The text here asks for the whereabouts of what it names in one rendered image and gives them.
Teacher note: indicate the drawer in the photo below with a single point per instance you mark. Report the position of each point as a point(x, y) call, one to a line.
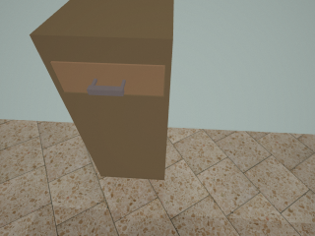
point(141, 79)

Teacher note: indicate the cabinet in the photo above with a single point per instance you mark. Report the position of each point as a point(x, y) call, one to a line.
point(126, 136)

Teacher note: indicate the handle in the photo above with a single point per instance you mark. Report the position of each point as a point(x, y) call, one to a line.
point(106, 90)

